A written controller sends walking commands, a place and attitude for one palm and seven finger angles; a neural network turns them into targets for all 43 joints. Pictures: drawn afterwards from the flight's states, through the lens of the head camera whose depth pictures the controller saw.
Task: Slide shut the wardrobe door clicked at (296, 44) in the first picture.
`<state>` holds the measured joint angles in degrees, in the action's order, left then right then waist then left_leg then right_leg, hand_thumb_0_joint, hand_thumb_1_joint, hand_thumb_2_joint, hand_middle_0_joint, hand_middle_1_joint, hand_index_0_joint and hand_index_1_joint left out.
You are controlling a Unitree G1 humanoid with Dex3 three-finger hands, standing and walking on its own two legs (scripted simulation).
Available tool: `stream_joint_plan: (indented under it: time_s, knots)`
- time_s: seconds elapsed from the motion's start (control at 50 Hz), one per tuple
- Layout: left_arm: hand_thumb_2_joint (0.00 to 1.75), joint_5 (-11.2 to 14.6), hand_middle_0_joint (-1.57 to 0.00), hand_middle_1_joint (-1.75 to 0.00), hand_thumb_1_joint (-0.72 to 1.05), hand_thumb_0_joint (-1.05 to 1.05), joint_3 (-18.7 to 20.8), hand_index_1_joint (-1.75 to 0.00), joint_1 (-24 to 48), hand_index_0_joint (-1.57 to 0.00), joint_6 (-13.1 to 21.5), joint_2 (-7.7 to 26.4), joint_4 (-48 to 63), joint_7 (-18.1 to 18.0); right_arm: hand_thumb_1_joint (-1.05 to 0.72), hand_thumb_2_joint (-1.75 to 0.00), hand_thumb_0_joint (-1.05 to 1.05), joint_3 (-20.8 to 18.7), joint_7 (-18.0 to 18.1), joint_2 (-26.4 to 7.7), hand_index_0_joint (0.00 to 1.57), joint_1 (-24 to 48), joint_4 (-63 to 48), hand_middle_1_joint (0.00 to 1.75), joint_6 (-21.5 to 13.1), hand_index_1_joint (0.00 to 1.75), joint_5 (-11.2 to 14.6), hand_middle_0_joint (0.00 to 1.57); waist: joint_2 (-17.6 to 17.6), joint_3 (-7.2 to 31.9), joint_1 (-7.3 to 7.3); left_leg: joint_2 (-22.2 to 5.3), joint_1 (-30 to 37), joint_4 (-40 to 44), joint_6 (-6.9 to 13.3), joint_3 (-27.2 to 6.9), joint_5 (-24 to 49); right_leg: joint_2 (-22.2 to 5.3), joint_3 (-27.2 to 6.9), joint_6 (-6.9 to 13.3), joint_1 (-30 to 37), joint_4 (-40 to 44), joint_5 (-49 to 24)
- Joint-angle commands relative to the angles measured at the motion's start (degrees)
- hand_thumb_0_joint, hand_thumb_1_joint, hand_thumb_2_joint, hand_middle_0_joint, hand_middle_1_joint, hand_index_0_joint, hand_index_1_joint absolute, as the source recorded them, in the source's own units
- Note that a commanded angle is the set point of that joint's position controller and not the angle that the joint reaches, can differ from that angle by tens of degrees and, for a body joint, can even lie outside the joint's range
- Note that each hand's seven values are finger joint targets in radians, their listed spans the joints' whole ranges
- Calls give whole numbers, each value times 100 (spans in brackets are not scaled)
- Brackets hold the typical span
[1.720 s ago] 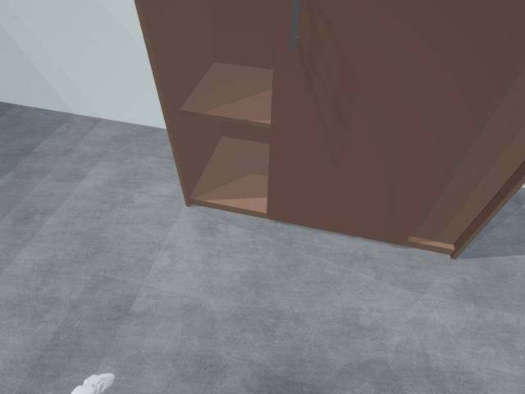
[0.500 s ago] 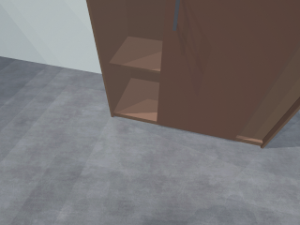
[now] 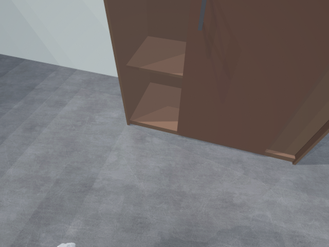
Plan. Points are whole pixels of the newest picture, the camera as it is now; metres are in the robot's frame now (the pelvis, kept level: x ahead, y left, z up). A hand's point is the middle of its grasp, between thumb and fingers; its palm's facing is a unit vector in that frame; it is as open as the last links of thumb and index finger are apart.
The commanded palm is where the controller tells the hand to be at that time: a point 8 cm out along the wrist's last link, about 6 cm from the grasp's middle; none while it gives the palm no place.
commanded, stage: walk to a spot facing it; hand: right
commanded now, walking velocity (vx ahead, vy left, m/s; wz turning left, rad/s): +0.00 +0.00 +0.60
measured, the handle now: (203, 6) +0.96 -0.12 +0.18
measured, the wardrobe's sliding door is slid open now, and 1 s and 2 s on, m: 0.40 0.40 0.40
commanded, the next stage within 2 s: none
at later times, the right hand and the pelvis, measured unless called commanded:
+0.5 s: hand out of the picture +0.04 -0.14 -0.15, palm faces -0.17 +0.96 -0.24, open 7.4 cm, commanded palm none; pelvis +0.00 +0.05 +0.01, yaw +16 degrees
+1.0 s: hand (230, 211) +0.27 -0.20 -0.19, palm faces -0.43 +0.88 -0.19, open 7.4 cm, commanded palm none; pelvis +0.17 -0.01 +0.00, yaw +33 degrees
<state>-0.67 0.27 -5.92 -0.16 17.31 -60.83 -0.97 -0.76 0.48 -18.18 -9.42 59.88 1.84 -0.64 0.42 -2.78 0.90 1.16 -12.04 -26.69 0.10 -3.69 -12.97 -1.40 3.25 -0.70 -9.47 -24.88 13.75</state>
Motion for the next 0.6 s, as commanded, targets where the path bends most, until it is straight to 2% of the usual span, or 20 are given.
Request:
stream_joint_plan:
  time_s: [0.0, 0.02, 0.04, 0.06, 0.08, 0.1, 0.14, 0.16, 0.18, 0.2, 0.22, 0.24, 0.26, 0.28, 0.32, 0.36, 0.44, 0.46, 0.48, 0.58]
  knots:
    - [90, -15, -20, -30, 90, 0, 316, -30, -258, -20, -36, 879, 513, -93, -90, -90, 0, -201, -16, -663, 20, -86, -597, 30, 26, 30, -40, 20, -321, 329, -120, -352, -738, -460, 60, -341, 1270, -1001, -461, 268, 310, 188, -748]
    - [90, -18, -20, -30, 90, 0, 354, -30, -234, -20, -42, 927, 594, -97, -90, -90, 0, -212, -37, -608, 20, -141, -661, 30, 43, 30, -39, 20, -551, 330, -111, -226, -862, -812, 24, -226, 990, -1192, -556, 377, 279, 285, -727]
    - [90, -21, -20, -30, 90, 0, 391, -30, -212, -20, -34, 972, 661, -96, -90, -90, 0, -227, -58, -534, 20, -160, -718, 30, 65, 30, -36, 20, -849, 285, -105, -99, -997, -1401, -25, -40, 214, -1490, -716, 568, 189, 438, -908]
    - [90, -15, -20, -30, 90, 0, 424, -30, -193, -20, -17, 981, 705, -89, -90, -90, 0, -255, -66, -449, 20, -197, -777, 30, 94, 30, -41, 20, -1117, 288, -88, -58, -1124, -2147, -96, 174, -937, -1843, -865, 846, 125, 589, -1254]
    - [90, -26, -20, -30, 90, 0, 443, -30, -115, -20, -7, 950, 790, -84, -90, -90, 0, -291, -74, -386, 20, -248, -850, 30, 120, 30, -39, 20, -1195, 271, -48, -165, -1138, -2645, -131, 216, -1533, -2071, -876, 1049, -18, 644, -1499]
    - [90, -30, -20, -30, 90, 0, 453, -30, -11, -20, 6, 911, 881, -91, -90, -90, 0, -326, -91, -358, 20, -323, -901, 30, 128, 30, -37, 20, -1132, 289, -3, -322, -1045, -2719, -119, 134, -1671, -2131, -769, 1092, -136, 539, -1663]
    - [90, -71, -20, -30, 90, 0, 494, -30, 225, -20, -12, 880, 983, -80, -90, -90, 0, -355, -132, -241, 20, -664, -880, 30, 95, 30, -43, 20, -1020, 295, 212, -415, -551, -1944, -86, 337, -1310, -1899, -244, 799, -350, -41, -1691]
    - [90, -59, -20, -30, 90, 0, 511, -30, 241, -20, -37, 863, 1006, -69, -90, -90, 0, -382, -142, -270, 20, -926, -825, 30, 58, 30, -65, 20, -644, 405, 317, -338, -176, -1254, -102, 469, -681, -1669, 10, 563, -511, -623, -1382]
    - [90, -27, -20, -30, 90, 0, 503, -30, 204, -20, -79, 719, 1021, -55, -90, -90, 0, -452, -127, -437, 20, -1236, -764, 30, -5, 30, -93, 20, 79, 443, 462, -493, 245, -157, -80, 177, 434, -1211, 417, 167, -857, -1702, -585]
    - [90, -8, -20, -30, 90, 0, 405, -30, -83, -20, -107, 187, 1160, -21, -90, -90, 0, -556, -43, -1038, 20, -1347, -761, 30, -118, 30, -168, 20, 2201, 436, 388, -1762, 770, 850, 291, -2138, 1383, -258, 651, -234, -2249, -3228, 1875]
    - [90, -15, -20, -30, 90, 0, 385, -30, 124, -20, -133, 246, 1312, -20, -90, -90, 0, -540, 20, -1104, 20, -1495, -802, 30, -98, 30, -62, 20, 1970, 391, 471, -2162, 444, 1285, 785, -2958, 1323, -88, -116, -210, -2431, -3914, 2195]
    - [90, -15, -20, -30, 90, 0, 421, -30, 67, -20, -149, 289, 1275, 8, -90, -90, 0, -551, 41, -969, 20, -1270, -882, 30, -90, 30, -55, 20, 1347, 311, 293, -2048, 434, 1449, 964, -2543, -198, -302, -438, -161, -2546, -4167, 1706]
    - [90, -37, -20, -30, 90, 0, 430, -30, 178, -20, -130, 316, 1224, 40, -90, -90, 0, -562, 48, -790, 20, -1058, -932, 30, -118, 30, -42, 20, 1429, 185, 274, -1702, 299, 1613, 679, -2711, -1084, -371, -438, -155, -2717, -4251, 1282]
    - [90, -47, -20, -30, 90, 0, 452, -30, 214, -20, -97, 399, 1166, 69, -90, -90, 0, -510, 31, -617, 20, -895, -963, 30, -167, 30, -20, 20, 981, -12, 202, -1494, 145, 1613, 561, -2548, -1239, -419, -499, -184, -2691, -4312, 757]
    - [90, -82, -20, -30, 90, 0, 468, -30, 51, -20, -65, 335, 1079, 110, -90, -90, 0, -462, -4, -426, 20, -944, -952, 30, -289, 30, -3, 20, 566, 75, 99, -1288, 228, 1586, 544, -2194, -1008, -420, -486, -227, -2603, -4208, 225]
    - [90, -99, -20, -30, 90, 0, 488, -30, -92, -20, -45, 259, 998, 142, -90, -90, 0, -472, -17, -433, 20, -1128, -877, 30, -367, 30, -2, 20, 291, 209, 87, -1159, 476, 1580, 589, -2026, -1038, -398, -467, -276, -2685, -4167, -21]
    - [90, -116, -20, -30, 90, 0, 461, -30, -42, -20, 30, 137, 1072, 145, -90, -90, 0, -473, -40, -316, 20, -1509, -738, 30, -458, 30, -22, 20, 344, 289, 142, -1097, 892, 1578, 765, -2029, -890, -411, -477, -359, -3065, -3993, -164]
    - [90, -121, -20, -30, 90, 0, 469, -30, 9, -20, 48, 108, 1078, 148, -90, -90, 0, -471, -40, -256, 20, -1640, -682, 30, -475, 30, -26, 20, 392, 295, 203, -1047, 997, 1554, 709, -2045, -788, -402, -475, -363, -3111, -3934, -198]
    - [90, -120, -20, -30, 90, 0, 458, -30, -3, -20, 55, 103, 1118, 146, -90, -90, 0, -467, -42, -246, 20, -1667, -672, 30, -487, 30, -30, 20, 480, 259, 176, -1059, 1007, 1588, 744, -2055, -796, -421, -482, -380, -3194, -3892, -228]
    - [90, -110, -20, -30, 90, 0, 425, -30, 329, -20, 133, 68, 1331, 149, -90, -90, 0, -441, -21, -148, 20, -1901, -583, 30, -534, 30, -73, 20, 562, 32, 287, -1141, 997, 1583, 1076, -2319, -496, -449, -453, -406, -3278, -3327, -70]
